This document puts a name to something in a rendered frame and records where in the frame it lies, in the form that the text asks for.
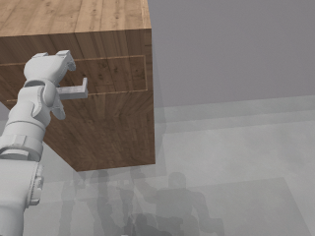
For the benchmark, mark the drawer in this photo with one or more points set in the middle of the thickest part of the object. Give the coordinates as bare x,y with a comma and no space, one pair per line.
104,74

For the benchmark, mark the cabinet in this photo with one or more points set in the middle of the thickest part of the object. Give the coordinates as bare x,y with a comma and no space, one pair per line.
104,130

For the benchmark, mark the left robot hand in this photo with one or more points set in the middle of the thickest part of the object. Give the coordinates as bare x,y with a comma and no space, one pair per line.
52,68

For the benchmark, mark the robot left forearm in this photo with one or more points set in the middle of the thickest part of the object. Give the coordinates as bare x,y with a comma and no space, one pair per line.
25,129

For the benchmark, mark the robot left upper arm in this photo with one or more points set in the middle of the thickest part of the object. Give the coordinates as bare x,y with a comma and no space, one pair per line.
21,183

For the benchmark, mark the handle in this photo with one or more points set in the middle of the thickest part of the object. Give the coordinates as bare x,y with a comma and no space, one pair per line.
74,92

